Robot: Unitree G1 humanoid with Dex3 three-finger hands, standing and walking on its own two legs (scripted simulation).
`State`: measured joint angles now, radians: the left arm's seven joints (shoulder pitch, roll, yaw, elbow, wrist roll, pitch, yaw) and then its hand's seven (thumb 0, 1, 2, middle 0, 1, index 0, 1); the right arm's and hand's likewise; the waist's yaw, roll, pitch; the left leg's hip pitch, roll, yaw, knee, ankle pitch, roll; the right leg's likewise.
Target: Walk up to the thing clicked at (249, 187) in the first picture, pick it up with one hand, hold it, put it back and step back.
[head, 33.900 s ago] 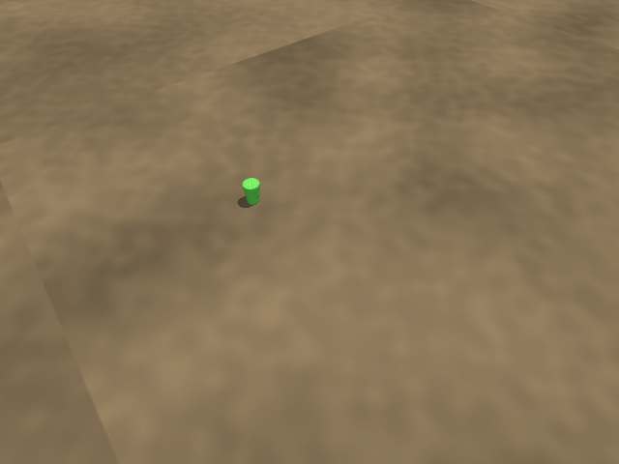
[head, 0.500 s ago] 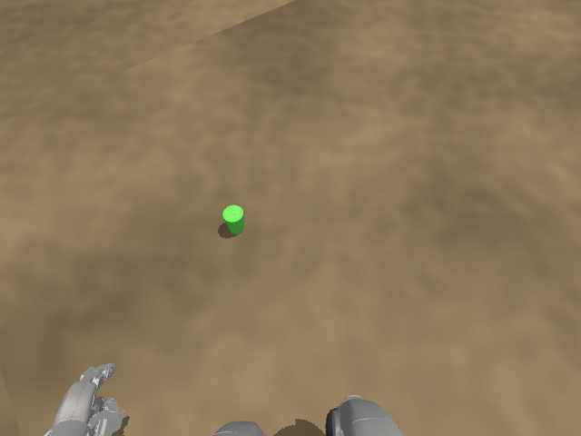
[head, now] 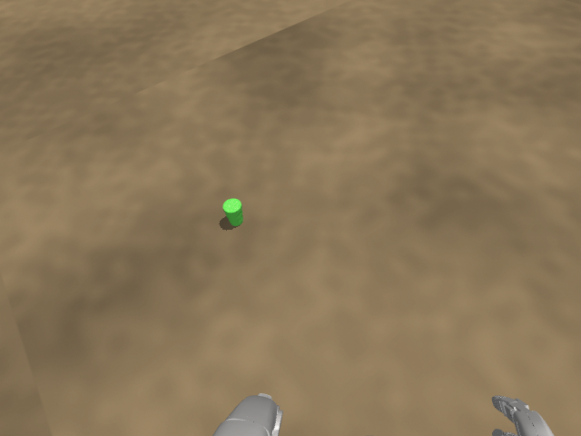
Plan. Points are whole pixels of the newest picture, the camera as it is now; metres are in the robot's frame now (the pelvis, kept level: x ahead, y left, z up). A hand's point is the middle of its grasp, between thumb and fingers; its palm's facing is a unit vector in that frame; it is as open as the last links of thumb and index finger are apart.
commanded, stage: step back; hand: left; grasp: from above
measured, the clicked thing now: (234, 213) +1.00 +0.34 -0.71
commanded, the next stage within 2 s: stand in 1.06 s
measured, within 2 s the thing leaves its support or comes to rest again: neither
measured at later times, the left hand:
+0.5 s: hand out of the picture -0.02 +0.28 -0.14, palm faces +0.09 -0.91 -0.41, open 7.4 cm
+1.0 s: hand out of the picture +0.06 +0.30 -0.15, palm faces +0.11 -0.92 -0.38, open 7.4 cm
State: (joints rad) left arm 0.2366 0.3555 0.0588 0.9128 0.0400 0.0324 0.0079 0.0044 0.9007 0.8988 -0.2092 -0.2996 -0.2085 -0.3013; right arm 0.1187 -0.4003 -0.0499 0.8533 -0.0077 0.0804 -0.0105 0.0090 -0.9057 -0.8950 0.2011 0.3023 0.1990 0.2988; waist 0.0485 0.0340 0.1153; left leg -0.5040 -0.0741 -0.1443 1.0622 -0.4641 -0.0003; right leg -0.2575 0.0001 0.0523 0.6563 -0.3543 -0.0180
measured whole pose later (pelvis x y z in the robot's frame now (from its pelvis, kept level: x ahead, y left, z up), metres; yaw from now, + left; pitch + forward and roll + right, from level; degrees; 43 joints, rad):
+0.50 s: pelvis -0.04 -0.01 +0.00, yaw +5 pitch -3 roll -1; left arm 0.25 0.38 0.08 1.00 0.03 -0.02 -0.02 0.00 0.90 0.90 -0.21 -0.30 -0.20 -0.30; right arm 0.24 -0.38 -0.05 0.97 -0.03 0.02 0.02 0.01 -0.90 -0.89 0.20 0.30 0.20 0.30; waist 0.00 0.04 0.06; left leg -0.23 0.04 -0.07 0.68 -0.41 0.01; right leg -0.26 0.03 -0.06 0.60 -0.28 -0.03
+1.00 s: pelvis +0.00 +0.02 +0.00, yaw +5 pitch -2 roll +0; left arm 0.15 0.39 0.04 0.98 0.00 0.00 0.01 0.00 0.90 0.90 -0.21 -0.30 -0.20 -0.30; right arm 0.09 -0.32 -0.02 0.99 -0.03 0.00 0.00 0.01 -0.90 -0.89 0.20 0.30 0.20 0.30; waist 0.03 -0.01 0.10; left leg -0.33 0.05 0.02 0.63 -0.26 -0.01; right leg -0.26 -0.02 0.00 0.69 -0.43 -0.03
